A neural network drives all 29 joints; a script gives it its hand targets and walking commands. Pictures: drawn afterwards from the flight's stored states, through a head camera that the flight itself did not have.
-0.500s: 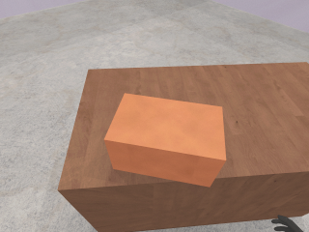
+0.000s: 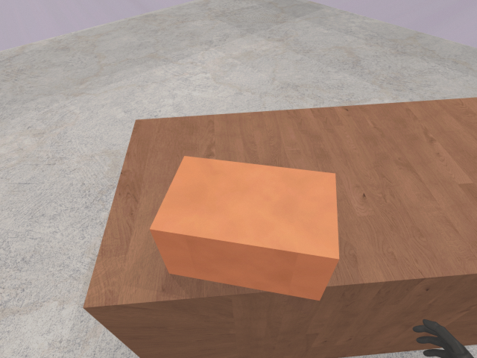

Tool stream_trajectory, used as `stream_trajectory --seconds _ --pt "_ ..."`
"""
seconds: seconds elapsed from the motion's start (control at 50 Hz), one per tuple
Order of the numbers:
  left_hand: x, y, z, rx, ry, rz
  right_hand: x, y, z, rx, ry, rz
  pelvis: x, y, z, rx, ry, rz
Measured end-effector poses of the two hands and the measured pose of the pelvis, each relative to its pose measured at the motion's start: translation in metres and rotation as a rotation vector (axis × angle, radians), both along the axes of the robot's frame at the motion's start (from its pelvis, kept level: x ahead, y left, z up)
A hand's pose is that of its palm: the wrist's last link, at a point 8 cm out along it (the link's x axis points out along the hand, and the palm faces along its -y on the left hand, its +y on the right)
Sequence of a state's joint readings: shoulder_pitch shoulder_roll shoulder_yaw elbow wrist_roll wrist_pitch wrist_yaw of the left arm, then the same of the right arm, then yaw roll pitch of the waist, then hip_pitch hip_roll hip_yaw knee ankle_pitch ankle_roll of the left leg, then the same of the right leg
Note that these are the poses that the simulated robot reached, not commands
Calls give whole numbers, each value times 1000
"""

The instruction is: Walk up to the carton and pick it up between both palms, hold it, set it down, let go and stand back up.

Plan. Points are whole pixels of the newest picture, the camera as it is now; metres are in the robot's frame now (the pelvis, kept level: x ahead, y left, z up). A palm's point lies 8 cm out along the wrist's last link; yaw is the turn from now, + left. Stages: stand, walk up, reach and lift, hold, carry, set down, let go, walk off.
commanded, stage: walk up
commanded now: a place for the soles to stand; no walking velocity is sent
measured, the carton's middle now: (249, 225) +0.39 +0.01 -0.01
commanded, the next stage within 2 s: reach and lift in 0.82 s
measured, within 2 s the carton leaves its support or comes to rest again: neither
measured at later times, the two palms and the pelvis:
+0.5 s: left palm out of the picture +0.08 +0.33 -0.09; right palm out of the picture +0.14 -0.31 -0.06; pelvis +0.00 +0.00 +0.00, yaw +0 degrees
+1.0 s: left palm out of the picture +0.14 +0.32 -0.06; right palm out of the picture +0.14 -0.32 -0.07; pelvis -0.01 +0.00 +0.00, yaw +0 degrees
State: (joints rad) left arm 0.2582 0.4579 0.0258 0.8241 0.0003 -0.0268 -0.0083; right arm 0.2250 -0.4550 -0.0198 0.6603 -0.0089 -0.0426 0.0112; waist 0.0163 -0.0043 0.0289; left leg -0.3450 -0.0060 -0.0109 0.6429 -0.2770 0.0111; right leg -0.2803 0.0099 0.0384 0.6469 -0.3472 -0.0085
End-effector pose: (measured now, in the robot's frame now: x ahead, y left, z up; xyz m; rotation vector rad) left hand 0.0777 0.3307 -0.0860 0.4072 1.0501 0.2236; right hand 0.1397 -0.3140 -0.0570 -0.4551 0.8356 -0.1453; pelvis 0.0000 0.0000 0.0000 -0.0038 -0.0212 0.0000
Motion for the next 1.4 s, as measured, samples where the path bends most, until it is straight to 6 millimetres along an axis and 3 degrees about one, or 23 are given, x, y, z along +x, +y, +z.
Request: stream_trajectory --seconds 0.86,0.92,1.04,1.1,1.24,1.4 --pt "4 0 1 -2 -15 -5 4 1 1 -1 -8 2 -2 1 0 -1 -3 0" --pt "19 -2 6 19 12 20 3 -5 -8 0 -9 -2 -5 0 -1 0 -6 1" --pt "85 -20 31 12 -105 -16 2 -5 -13 31 -37 2 -5 -1 -1 5 -10 2" --pt "106 -26 42 -1 -166 -37 -1 -8 -10 33 -56 -17 0 -2 0 5 -18 1" --pt "104 -23 47 -31 -189 -16 -9 -9 3 26 -110 -58 8 1 4 0 -55 0" --pt "100 -20 51 -67 -262 -28 2 14 28 57 -233 -50 3 10 10 -13 -75 0"
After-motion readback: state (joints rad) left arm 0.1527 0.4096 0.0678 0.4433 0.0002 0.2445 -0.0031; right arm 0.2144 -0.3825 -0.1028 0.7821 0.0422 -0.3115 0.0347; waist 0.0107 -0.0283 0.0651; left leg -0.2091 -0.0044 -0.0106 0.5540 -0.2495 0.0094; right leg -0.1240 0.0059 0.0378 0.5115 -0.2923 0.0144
